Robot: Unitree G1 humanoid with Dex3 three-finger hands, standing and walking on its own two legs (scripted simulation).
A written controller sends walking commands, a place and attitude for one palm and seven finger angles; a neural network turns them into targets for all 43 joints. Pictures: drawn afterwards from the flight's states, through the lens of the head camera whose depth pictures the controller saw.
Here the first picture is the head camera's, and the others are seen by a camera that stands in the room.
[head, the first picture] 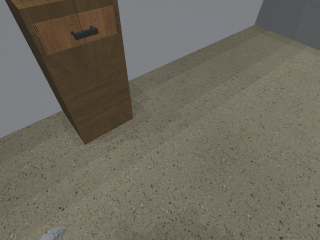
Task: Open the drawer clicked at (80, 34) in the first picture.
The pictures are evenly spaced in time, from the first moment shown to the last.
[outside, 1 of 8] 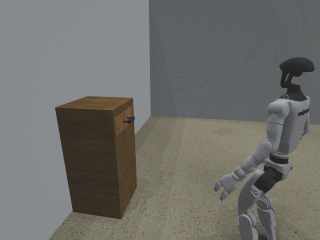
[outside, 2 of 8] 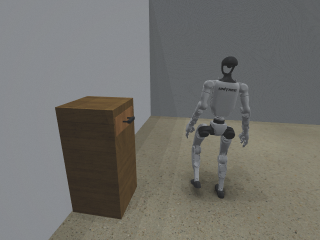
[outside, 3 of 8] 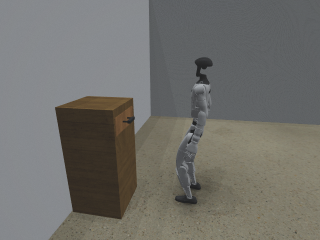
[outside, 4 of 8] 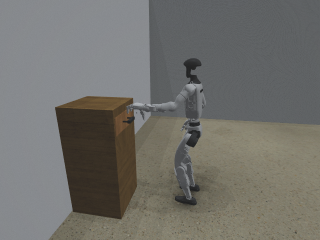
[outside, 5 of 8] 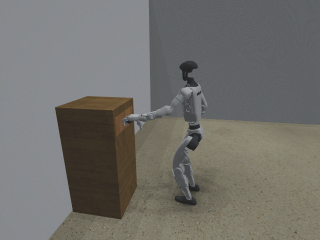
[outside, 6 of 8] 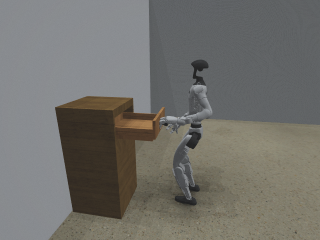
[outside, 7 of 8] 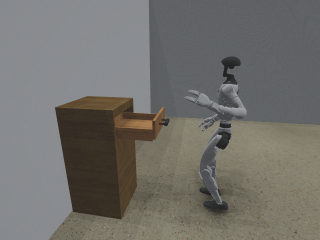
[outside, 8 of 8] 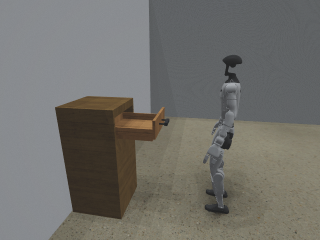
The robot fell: no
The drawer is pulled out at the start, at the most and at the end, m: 0.00 0.30 0.29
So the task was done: yes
